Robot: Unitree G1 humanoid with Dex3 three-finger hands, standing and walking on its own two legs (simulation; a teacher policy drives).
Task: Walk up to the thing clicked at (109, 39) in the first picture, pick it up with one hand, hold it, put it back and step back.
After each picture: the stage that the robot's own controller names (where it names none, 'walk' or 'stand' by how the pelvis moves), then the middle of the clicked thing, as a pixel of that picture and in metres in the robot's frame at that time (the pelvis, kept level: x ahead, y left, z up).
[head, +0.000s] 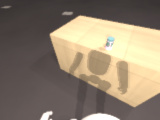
stand; (109, 43) +0.75 -0.16 +0.02
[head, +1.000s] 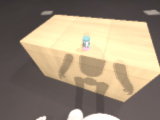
walk; (86, 43) +0.66 +0.10 +0.05
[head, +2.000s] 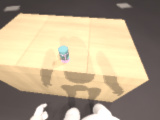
stand; (64, 54) +0.46 +0.21 +0.06
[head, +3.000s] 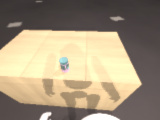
stand; (64, 64) +0.44 +0.23 +0.02
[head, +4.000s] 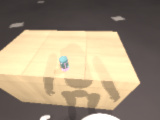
stand; (64, 63) +0.46 +0.23 +0.02
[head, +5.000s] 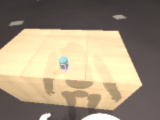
stand; (64, 64) +0.44 +0.23 +0.02
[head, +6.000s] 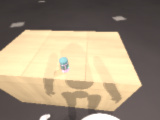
stand; (64, 64) +0.45 +0.23 +0.02
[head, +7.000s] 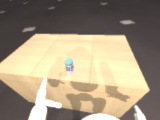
rise first; (69, 66) +0.44 +0.22 +0.02
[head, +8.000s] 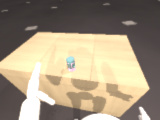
go down; (71, 64) +0.47 +0.21 +0.03
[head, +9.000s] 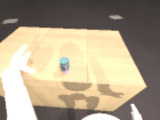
go down; (65, 65) +0.43 +0.20 +0.04
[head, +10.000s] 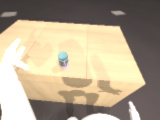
approach; (63, 60) +0.45 +0.20 +0.05
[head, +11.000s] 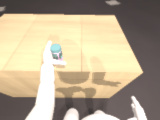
close; (57, 53) +0.47 +0.22 +0.08
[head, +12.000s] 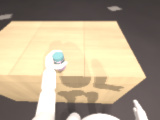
lift; (59, 61) +0.41 +0.21 +0.09
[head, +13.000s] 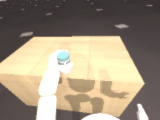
lift; (64, 62) +0.33 +0.17 +0.21
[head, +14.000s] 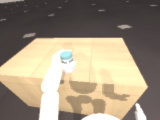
hold; (67, 61) +0.33 +0.16 +0.21
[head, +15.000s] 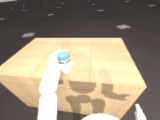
hold; (64, 62) +0.33 +0.18 +0.21
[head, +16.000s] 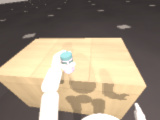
crouch; (67, 62) +0.33 +0.16 +0.20
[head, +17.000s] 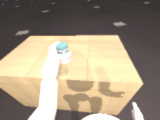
crouch; (63, 52) +0.40 +0.19 +0.22
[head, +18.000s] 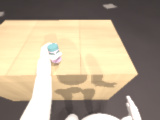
lower; (54, 53) +0.47 +0.22 +0.10
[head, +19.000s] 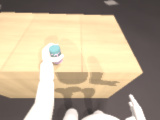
lower; (56, 54) +0.46 +0.22 +0.08
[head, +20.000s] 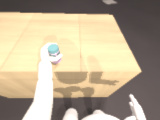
lower; (54, 54) +0.46 +0.22 +0.08
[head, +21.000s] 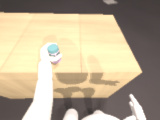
lower; (54, 54) +0.47 +0.22 +0.08
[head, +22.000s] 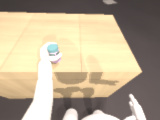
loosen; (54, 53) +0.47 +0.22 +0.08
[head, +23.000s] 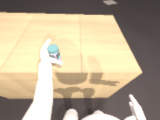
withdraw; (54, 54) +0.46 +0.22 +0.08
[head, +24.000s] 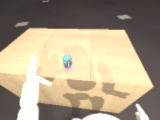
sink last; (68, 62) +0.44 +0.21 +0.05
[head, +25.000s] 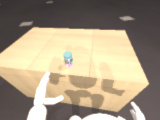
stand; (68, 59) +0.48 +0.23 +0.05
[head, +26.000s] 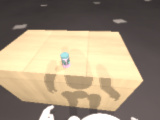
stand; (65, 60) +0.49 +0.22 +0.05
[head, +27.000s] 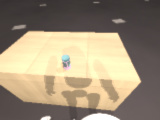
stand; (66, 62) +0.49 +0.22 +0.02
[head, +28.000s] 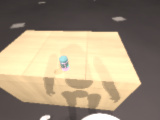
stand; (64, 63) +0.46 +0.23 +0.02
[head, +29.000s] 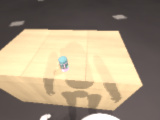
stand; (64, 64) +0.45 +0.23 +0.02
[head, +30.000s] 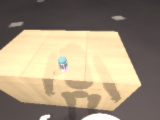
stand; (63, 64) +0.45 +0.24 +0.02
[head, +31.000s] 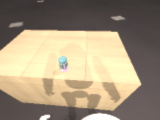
stand; (63, 64) +0.45 +0.24 +0.02
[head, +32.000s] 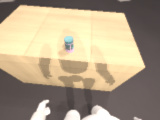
walk; (69, 44) +0.55 +0.20 +0.03
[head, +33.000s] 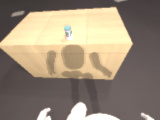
walk; (68, 32) +0.76 +0.27 +0.04
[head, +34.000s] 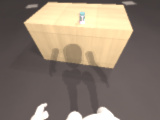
stand; (82, 18) +1.08 +0.16 +0.05
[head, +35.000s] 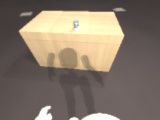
stand; (76, 25) +1.06 +0.23 +0.03
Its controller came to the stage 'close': yes
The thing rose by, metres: 0.22
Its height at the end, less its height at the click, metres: +0.00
